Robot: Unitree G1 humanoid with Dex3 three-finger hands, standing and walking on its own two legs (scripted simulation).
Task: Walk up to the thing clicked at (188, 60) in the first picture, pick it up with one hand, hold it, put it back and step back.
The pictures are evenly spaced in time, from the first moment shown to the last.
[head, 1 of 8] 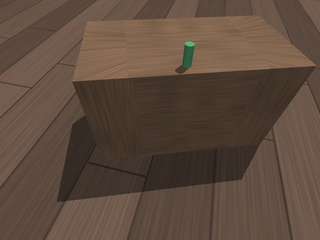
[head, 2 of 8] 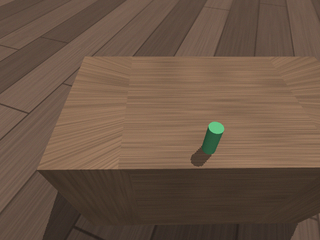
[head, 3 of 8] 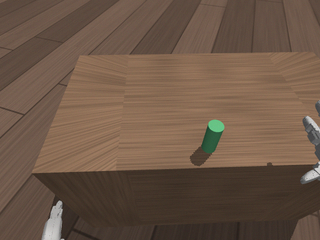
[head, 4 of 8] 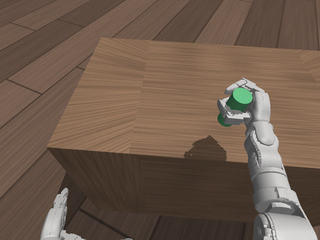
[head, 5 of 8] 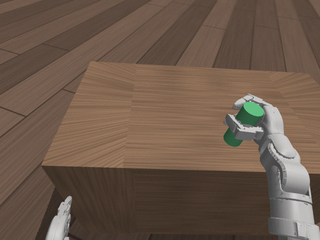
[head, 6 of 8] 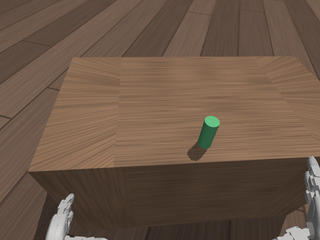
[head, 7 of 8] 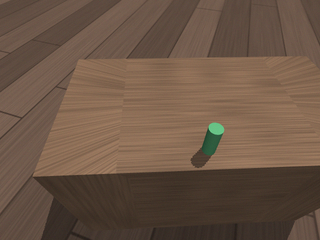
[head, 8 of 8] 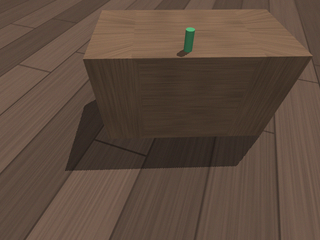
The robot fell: no
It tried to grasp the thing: yes
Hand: right
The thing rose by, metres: 0.23
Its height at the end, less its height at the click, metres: +0.00
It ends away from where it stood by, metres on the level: 0.01
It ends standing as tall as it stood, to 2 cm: yes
